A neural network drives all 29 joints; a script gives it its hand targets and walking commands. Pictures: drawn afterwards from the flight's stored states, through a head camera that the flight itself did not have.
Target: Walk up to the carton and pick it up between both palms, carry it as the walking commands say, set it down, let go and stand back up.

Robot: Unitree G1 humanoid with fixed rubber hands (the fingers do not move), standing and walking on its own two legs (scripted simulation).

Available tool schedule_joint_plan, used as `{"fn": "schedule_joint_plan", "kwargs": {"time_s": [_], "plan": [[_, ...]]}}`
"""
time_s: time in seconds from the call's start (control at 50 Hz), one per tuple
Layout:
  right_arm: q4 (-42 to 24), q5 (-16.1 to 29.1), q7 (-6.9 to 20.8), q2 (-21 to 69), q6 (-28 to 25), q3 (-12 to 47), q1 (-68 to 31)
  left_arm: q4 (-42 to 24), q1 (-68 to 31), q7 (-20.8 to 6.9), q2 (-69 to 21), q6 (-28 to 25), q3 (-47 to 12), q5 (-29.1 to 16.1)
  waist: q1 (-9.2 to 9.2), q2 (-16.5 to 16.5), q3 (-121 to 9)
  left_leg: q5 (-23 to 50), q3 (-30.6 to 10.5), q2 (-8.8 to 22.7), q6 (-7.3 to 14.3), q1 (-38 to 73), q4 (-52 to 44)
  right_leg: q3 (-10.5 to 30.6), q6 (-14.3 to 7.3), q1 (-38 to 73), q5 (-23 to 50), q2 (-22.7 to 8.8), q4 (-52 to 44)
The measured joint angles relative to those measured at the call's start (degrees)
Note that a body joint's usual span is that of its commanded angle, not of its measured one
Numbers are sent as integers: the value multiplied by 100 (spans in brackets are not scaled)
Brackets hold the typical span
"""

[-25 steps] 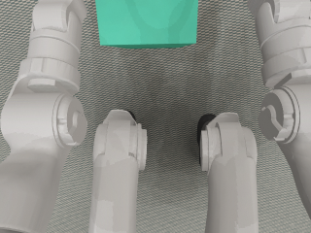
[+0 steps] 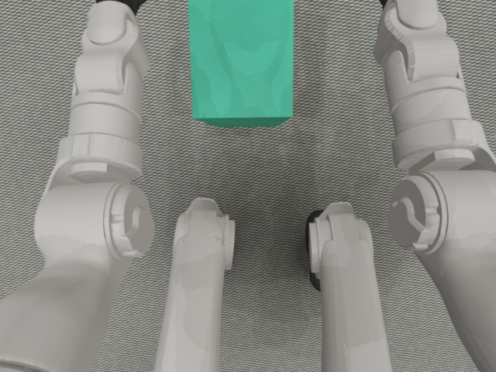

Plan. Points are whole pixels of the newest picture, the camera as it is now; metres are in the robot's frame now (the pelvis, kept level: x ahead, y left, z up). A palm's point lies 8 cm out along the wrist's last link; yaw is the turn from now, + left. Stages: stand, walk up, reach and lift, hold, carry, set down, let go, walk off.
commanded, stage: set down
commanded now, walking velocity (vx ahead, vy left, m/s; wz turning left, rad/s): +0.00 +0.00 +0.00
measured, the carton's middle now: (244, 46) +0.57 +0.05 -0.33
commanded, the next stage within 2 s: let go in 0.78 s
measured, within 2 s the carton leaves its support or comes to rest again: neither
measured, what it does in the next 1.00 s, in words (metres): rises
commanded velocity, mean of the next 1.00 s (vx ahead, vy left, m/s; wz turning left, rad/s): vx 0.00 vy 0.00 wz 0.00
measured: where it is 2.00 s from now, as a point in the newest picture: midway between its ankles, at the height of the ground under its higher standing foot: (263, 261)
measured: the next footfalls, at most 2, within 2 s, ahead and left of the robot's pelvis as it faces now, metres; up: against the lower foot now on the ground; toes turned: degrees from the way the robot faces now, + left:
none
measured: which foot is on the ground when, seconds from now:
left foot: down 0.00-1.00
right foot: down 0.00-1.00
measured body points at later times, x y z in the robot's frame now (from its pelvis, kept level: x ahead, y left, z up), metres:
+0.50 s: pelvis +0.02 +0.00 +0.13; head +0.35 +0.01 +0.44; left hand +0.56 +0.20 +0.03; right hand +0.59 -0.13 +0.03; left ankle +0.10 +0.15 -0.44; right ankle +0.09 -0.15 -0.44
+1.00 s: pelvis +0.05 +0.00 +0.23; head +0.38 +0.01 +0.54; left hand +0.53 +0.21 +0.09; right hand +0.54 -0.14 +0.08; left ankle +0.10 +0.15 -0.44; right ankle +0.09 -0.15 -0.44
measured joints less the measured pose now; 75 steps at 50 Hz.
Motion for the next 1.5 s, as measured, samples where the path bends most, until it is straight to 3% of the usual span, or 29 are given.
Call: {"fn": "schedule_joint_plan", "kwargs": {"time_s": [0.54, 0.76, 0.88, 0.98, 1.08, 1.3, 1.5], "plan": [[-608, -439, 218, 379, 137, -427, 828, -695, 865, -320, -287, 151, 317, 471, 16, -134, -549, 901, 64, 248, 157, 2415, -3304, -7, -158, 2372, 948, -179, -3308], [-482, -941, 456, 571, 23, -905, 955, -638, 1002, -601, -483, 45, 649, 959, 56, -151, -408, 1467, 88, 362, 202, 3518, -4796, 7, -197, 3476, 1555, -222, -4841], [-615, -1206, 419, 758, -97, -922, 1178, -793, 1207, -628, -606, -33, 747, 1269, 11, -86, -166, 1642, 23, 379, 206, 3917, -5302, -66, -215, 3922, 1735, -262, -5402], [-1301, -1361, 238, 968, -171, -662, 2125, -1190, 1944, -659, -670, -64, 471, 1385, -13, 11, -158, 1700, -17, 370, 236, 4311, -5664, -120, -219, 4353, 1786, -316, -5799], [-1888, -1175, 222, 1039, -276, -236, 3457, -1586, 3104, -762, -637, -170, 128, 1152, -7, 98, -395, 1711, 21, 360, 285, 4875, -6001, -100, -228, 4915, 1780, -370, -6131], [-2224, -605, 475, 842, -703, 513, 5834, -1852, 5586, -995, -668, -676, -563, 632, -46, 88, -954, 1740, 120, 420, 298, 6472, -6730, -29, -285, 6421, 1805, -392, -6743], [-2525, -150, 785, 572, -930, 960, 7883, -2324, 7754, -1078, -453, -899, -1247, 139, -97, -14, -632, 1697, 178, 486, 267, 8582, -7304, -3, -384, 8430, 1706, -386, -7149]]}}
